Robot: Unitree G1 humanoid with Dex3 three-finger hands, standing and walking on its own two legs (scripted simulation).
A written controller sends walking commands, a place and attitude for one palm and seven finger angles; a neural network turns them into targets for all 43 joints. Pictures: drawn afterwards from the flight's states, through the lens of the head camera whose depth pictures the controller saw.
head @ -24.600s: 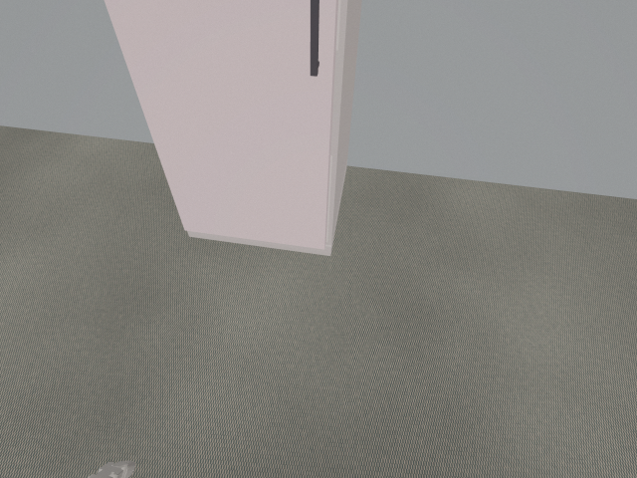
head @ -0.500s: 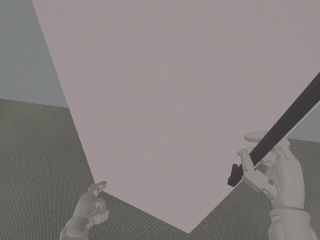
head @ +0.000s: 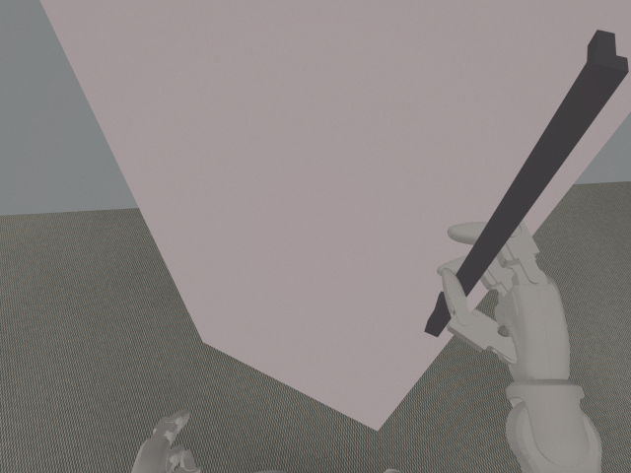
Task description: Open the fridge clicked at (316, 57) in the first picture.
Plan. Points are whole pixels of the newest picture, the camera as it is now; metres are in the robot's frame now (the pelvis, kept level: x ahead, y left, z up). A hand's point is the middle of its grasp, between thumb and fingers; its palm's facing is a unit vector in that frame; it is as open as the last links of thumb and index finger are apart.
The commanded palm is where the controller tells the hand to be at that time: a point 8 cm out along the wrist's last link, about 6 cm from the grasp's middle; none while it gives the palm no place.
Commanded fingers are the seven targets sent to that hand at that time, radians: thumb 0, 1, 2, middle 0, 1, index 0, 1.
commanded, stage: walk backward, drawing the door open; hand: right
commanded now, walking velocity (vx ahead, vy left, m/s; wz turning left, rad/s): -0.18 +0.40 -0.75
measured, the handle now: (490, 232) +0.31 -0.10 +0.21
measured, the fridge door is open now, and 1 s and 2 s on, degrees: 32 59 71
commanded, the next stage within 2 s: stop walking and hold the door back in 1.26 s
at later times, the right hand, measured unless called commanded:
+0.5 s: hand (376, 401) +0.17 -0.01 +0.15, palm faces +0.34 +0.92 -0.19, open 6.6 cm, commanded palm +0.13 -0.05 +0.16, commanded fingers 0.00 -0.90 -0.90 0.45 1.40 0.45 1.40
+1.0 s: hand out of the picture +0.09 +0.09 +0.15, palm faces +0.75 +0.63 -0.19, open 6.0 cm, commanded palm +0.03 +0.07 +0.16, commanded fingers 0.00 -0.90 -0.90 0.45 1.40 0.45 1.40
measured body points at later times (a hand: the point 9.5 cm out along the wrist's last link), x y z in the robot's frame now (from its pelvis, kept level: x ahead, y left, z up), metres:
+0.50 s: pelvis -0.06 +0.20 -0.01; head +0.01 +0.16 +0.43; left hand +0.21 +0.33 -0.10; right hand +0.15 -0.06 +0.16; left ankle +0.00 +0.28 -0.68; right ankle -0.07 +0.06 -0.74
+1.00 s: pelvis -0.01 +0.40 -0.01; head +0.02 +0.33 +0.43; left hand +0.28 +0.43 -0.10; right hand +0.04 +0.06 +0.16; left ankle +0.09 +0.46 -0.68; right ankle -0.05 +0.29 -0.74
